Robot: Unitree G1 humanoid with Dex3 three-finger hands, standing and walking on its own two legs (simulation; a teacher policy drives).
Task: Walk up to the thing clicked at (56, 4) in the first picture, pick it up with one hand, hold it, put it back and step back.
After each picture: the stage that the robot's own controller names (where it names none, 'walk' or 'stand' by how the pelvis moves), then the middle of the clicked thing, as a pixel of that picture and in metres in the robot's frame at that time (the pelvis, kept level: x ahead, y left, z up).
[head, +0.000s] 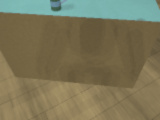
stand; (55, 0) +0.97 +0.18 +0.01
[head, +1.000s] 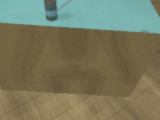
walk; (50, 9) +0.84 +0.16 +0.02
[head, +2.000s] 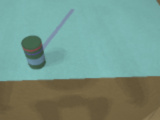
stand; (34, 53) +0.45 +0.19 +0.03
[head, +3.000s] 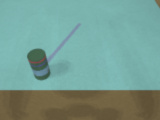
stand; (39, 65) +0.44 +0.20 +0.02
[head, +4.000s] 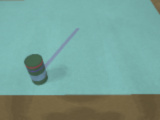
stand; (37, 70) +0.43 +0.20 +0.01
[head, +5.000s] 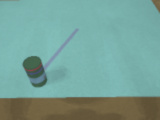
stand; (35, 72) +0.41 +0.20 +0.01
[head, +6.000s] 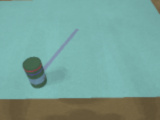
stand; (35, 73) +0.41 +0.20 +0.01
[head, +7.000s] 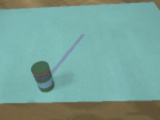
rise first; (43, 77) +0.40 +0.20 +0.02
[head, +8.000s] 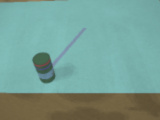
go down; (44, 68) +0.43 +0.19 +0.02
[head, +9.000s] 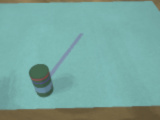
go down; (42, 81) +0.37 +0.17 +0.02
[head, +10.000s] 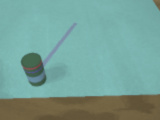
approach; (34, 70) +0.41 +0.18 +0.03
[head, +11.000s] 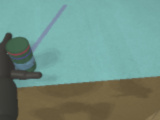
close; (22, 56) +0.42 +0.19 +0.07
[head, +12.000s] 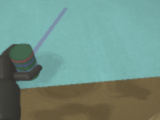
lift; (26, 63) +0.40 +0.18 +0.07
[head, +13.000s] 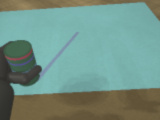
lift; (23, 64) +0.31 +0.18 +0.20
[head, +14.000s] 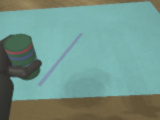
hold; (24, 58) +0.33 +0.18 +0.21
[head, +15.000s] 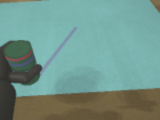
hold; (24, 64) +0.33 +0.18 +0.17
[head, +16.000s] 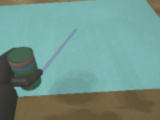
hold; (26, 69) +0.33 +0.18 +0.15
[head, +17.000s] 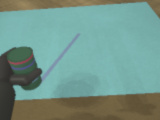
crouch; (26, 69) +0.33 +0.19 +0.16
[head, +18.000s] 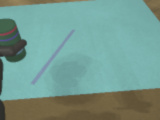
lower; (10, 41) +0.40 +0.22 +0.20
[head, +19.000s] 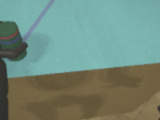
lower; (12, 42) +0.47 +0.20 +0.08
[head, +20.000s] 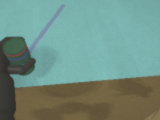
lower; (20, 57) +0.42 +0.20 +0.07
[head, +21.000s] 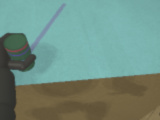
lower; (20, 53) +0.43 +0.19 +0.07
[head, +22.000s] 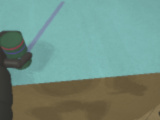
lower; (17, 51) +0.44 +0.20 +0.07
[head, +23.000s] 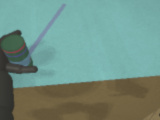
open; (18, 54) +0.43 +0.20 +0.07
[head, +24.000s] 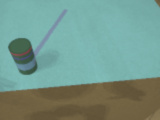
sink last; (24, 57) +0.43 +0.19 +0.06
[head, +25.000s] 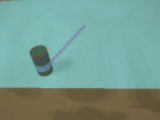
stand; (42, 61) +0.45 +0.21 +0.04
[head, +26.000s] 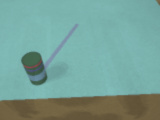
stand; (35, 69) +0.40 +0.19 +0.04
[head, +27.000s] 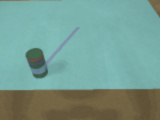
stand; (37, 63) +0.46 +0.21 +0.02
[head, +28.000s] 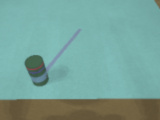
stand; (37, 71) +0.42 +0.20 +0.01
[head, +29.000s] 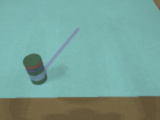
stand; (36, 70) +0.42 +0.20 +0.01
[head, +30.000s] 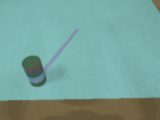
stand; (35, 71) +0.41 +0.21 +0.01
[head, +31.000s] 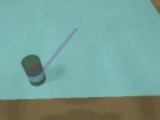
stand; (34, 71) +0.42 +0.21 +0.01
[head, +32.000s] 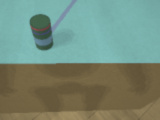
walk; (42, 33) +0.50 +0.15 +0.04
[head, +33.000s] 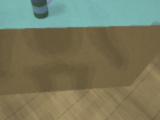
walk; (39, 3) +0.68 +0.22 +0.03
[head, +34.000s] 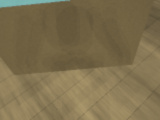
walk; out of the picture +1.00 +0.29 +0.03
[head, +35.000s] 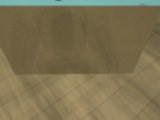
stand; out of the picture +1.03 +0.18 +0.03
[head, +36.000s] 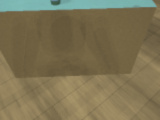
stand; out of the picture +1.05 +0.18 +0.01
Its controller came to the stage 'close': yes
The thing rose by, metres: 0.22
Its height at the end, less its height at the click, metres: +0.00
